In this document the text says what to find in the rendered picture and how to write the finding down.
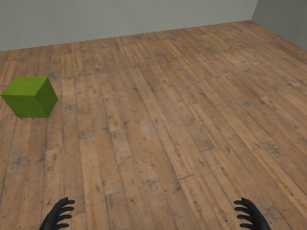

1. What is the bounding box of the carton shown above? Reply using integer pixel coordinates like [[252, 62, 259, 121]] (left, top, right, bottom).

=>
[[0, 76, 58, 118]]

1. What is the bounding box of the left robot hand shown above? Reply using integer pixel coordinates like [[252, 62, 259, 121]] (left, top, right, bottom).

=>
[[39, 197, 76, 230]]

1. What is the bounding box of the right robot hand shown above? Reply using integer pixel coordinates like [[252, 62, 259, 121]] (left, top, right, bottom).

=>
[[234, 197, 271, 230]]

